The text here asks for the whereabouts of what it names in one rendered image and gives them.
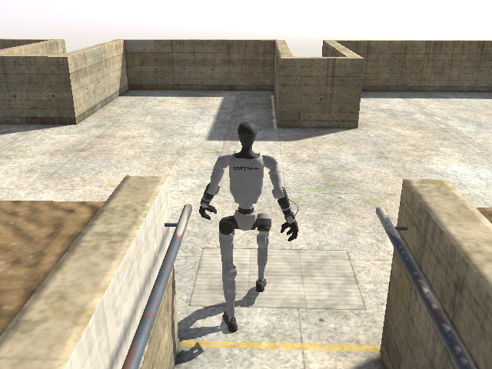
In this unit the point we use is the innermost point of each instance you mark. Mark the robot left forearm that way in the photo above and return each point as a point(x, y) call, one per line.
point(206, 199)

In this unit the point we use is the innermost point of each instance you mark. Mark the right robot upper arm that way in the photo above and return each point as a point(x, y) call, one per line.
point(275, 176)

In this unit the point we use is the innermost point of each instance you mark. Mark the left robot foot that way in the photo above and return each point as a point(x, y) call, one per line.
point(232, 325)

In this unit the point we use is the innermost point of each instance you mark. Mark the left robot upper arm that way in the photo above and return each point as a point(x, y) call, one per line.
point(218, 171)

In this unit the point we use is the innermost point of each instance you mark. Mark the robot right hand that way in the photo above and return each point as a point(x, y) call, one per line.
point(294, 229)

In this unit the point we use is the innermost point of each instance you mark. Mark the robot right forearm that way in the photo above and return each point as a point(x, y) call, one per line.
point(286, 208)

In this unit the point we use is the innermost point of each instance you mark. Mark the robot left hand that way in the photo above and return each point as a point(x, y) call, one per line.
point(209, 208)

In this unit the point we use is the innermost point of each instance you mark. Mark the robot left shin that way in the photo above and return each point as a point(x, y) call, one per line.
point(229, 288)

